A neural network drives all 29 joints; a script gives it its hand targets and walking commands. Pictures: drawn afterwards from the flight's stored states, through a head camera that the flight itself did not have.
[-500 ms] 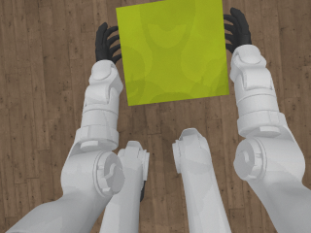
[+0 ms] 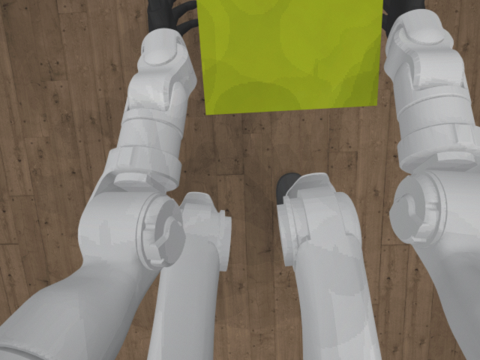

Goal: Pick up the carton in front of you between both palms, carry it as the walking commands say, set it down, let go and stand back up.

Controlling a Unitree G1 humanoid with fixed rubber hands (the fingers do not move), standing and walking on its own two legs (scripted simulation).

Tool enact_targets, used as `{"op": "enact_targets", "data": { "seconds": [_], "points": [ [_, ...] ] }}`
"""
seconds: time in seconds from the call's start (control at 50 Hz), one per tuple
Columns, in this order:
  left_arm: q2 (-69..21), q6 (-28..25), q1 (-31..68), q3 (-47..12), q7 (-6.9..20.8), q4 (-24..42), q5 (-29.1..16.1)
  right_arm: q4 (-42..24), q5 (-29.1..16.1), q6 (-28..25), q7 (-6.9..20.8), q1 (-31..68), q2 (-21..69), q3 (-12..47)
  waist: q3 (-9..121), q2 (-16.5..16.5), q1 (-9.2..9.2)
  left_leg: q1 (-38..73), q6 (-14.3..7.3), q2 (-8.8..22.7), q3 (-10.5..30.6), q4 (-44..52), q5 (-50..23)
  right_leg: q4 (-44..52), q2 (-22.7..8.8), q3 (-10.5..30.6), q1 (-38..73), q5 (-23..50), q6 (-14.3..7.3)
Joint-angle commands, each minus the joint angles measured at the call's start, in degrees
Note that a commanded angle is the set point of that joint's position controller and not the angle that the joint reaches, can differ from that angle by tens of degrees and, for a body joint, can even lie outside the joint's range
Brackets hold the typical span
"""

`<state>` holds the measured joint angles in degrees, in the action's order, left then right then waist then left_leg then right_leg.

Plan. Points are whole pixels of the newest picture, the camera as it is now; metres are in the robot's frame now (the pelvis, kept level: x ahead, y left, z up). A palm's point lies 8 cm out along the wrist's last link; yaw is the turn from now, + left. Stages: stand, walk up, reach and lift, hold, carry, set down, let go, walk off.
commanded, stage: set down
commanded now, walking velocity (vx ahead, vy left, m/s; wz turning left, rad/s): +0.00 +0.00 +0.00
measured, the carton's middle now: (277, 43) +0.51 -0.13 -0.24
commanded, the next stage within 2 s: none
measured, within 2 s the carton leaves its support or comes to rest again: rests again in 0.30 s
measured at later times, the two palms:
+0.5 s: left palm (165, 43) +0.53 +0.03 -0.18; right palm (387, 28) +0.49 -0.27 -0.19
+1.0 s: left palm (163, 42) +0.53 +0.03 -0.19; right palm (387, 29) +0.49 -0.27 -0.20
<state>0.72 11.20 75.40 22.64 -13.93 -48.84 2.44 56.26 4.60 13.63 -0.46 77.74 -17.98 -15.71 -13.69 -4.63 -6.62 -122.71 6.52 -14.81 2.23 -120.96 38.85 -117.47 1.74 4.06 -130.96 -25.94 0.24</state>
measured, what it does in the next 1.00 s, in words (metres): stands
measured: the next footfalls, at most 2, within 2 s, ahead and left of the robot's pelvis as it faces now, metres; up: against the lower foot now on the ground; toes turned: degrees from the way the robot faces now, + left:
none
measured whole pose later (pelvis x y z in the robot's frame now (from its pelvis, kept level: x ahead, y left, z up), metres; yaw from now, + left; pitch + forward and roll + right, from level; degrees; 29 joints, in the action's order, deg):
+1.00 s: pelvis -0.01 +0.00 -0.03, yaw +0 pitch +33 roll +2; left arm 6.3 8.7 82.7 19.5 -6.7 -58.4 3.5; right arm 65.2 5.6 8.6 6.9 83.4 -22.0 -20.7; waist -23.1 -4.9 -6.7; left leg -124.0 4.9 -12.5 0.9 -127.1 37.0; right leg -122.7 -2.3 1.8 -130.3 -25.7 -1.1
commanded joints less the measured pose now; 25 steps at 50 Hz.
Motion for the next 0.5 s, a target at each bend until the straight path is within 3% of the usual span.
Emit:
{"op": "enact_targets", "data": {
  "seconds": [0.0, 0.18, 0.3, 0.38, 0.48],
  "points": [
    [-47.80, -0.93, 36.30, -24.53, 15.02, 2.55, -5.49, -6.20, -6.66, -2.83, 14.49, 31.52, 46.72, 16.64, 66.71, -1.56, -5.00, 11.28, -3.43, 1.17, -7.47, 9.39, -15.28, 6.01, 2.58, -4.25, 49.26, 22.58, -0.64],
    [-46.60, -0.88, 36.21, -23.43, 15.18, 0.59, -4.78, -2.28, -5.12, -3.20, 16.07, 30.22, 42.73, 12.68, 59.74, -4.85, -6.99, 12.97, -3.67, 1.48, -6.02, 9.50, -14.91, 4.75, 1.62, -5.55, 38.19, 18.63, -1.72],
    [-44.84, -1.65, 38.17, -23.69, 14.72, 1.07, -5.25, -3.49, -6.84, -4.44, 16.28, 33.43, 39.90, 13.11, 57.62, -5.58, -6.36, 14.34, -4.04, 1.66, -5.38, 8.88, -15.55, 3.95, 1.28, -5.32, 34.75, 17.61, -2.06],
    [-43.43, -2.09, 38.19, -23.88, 14.93, 0.19, -5.82, -2.04, -6.45, -4.82, 15.80, 32.45, 38.20, 12.83, 55.85, -5.41, -7.23, 14.20, -4.05, 1.71, -5.11, 8.03, -15.33, 3.65, 1.14, -5.19, 35.16, 17.58, -2.27],
    [-41.24, -2.36, 36.27, -21.80, 15.60, -2.21, -4.68, 0.06, -5.60, -4.80, 15.95, 30.71, 37.73, 11.57, 51.56, -5.20, -6.16, 11.76, -4.40, 1.70, -5.19, 7.36, -14.34, 3.24, 1.24, -4.35, 34.57, 16.95, -2.51]
  ]
}}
